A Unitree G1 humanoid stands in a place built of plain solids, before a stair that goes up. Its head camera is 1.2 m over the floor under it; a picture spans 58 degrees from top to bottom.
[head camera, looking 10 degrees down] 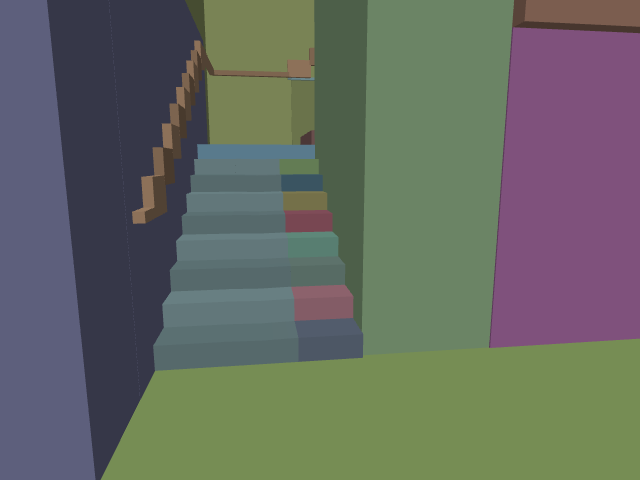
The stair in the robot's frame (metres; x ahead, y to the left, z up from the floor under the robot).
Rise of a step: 0.16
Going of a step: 0.29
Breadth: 1.25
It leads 8 degrees to the left of straight ahead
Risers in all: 9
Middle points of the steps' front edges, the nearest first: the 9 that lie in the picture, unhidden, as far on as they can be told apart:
2.46 0.35 0.16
2.75 0.39 0.31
3.03 0.43 0.47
3.32 0.47 0.62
3.60 0.51 0.78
3.89 0.55 0.94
4.18 0.59 1.09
4.46 0.63 1.25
4.75 0.67 1.40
